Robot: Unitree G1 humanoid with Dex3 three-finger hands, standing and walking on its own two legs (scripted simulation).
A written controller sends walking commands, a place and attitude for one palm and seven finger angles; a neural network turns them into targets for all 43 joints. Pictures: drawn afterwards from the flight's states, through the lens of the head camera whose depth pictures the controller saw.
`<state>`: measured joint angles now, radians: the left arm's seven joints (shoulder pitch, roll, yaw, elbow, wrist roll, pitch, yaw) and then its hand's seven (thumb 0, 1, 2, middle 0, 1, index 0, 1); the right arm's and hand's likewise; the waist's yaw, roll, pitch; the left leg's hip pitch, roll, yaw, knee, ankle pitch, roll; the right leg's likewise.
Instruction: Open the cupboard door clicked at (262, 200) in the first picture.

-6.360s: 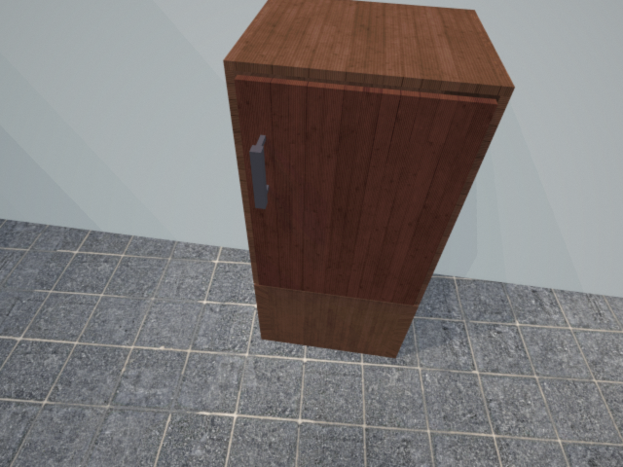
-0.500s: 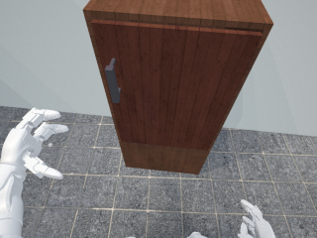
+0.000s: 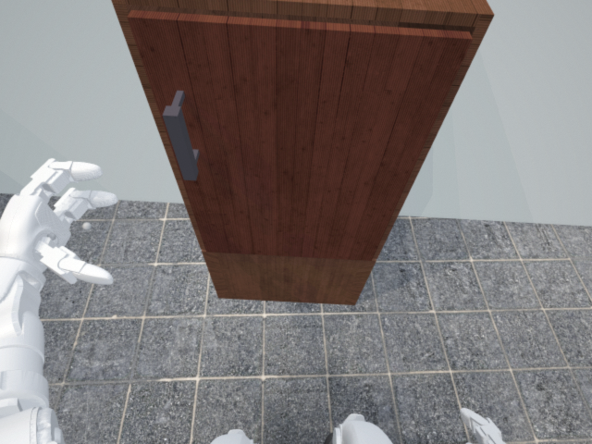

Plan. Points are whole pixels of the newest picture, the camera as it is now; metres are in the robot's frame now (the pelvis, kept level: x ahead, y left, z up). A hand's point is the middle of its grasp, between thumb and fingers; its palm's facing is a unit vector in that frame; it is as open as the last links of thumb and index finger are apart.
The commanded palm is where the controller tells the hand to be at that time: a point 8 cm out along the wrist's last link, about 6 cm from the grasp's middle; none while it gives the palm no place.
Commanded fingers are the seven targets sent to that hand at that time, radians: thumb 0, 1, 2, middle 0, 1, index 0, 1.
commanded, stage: move the hooked fingers beside the handle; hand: left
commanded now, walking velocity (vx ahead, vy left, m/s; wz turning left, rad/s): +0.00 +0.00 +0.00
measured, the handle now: (185, 137) +0.55 +0.19 +0.06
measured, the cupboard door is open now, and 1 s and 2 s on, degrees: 0 0 0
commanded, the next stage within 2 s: slide the fingers in behind the handle in 1.78 s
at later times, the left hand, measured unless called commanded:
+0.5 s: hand (119, 183) +0.44 +0.26 +0.08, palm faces -0.03 -1.00 -0.01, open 14.0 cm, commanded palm +0.42 +0.31 +0.07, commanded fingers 0.00 -0.50 0.30 -0.30 -1.20 -0.30 -1.20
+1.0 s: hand (137, 151) +0.50 +0.25 +0.08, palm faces -0.04 -1.00 -0.02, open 14.0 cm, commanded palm +0.48 +0.30 +0.07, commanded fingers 0.00 -0.50 0.30 -0.30 -1.20 -0.30 -1.20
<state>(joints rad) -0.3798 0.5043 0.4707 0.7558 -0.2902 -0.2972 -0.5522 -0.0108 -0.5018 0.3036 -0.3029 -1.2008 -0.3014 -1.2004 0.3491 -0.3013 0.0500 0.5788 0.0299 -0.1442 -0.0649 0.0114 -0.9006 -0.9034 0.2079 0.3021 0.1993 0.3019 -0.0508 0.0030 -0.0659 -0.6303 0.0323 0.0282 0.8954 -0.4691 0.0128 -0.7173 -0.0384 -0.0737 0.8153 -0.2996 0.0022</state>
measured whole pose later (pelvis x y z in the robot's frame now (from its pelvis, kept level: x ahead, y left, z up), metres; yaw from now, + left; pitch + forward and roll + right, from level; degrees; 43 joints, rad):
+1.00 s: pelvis +0.00 +0.01 -0.01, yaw -1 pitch +20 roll -2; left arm -0.87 0.66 0.50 1.17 -0.12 -0.35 -0.47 -0.01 -0.50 0.30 -0.30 -1.20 -0.30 -1.20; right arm 0.40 -0.30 0.06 0.58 0.00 0.04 -0.03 0.01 -0.90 -0.90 0.21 0.30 0.20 0.30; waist -0.16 0.00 -0.07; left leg -0.82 0.05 0.03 0.97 -0.49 0.02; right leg -0.90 -0.02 -0.07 0.86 -0.30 0.01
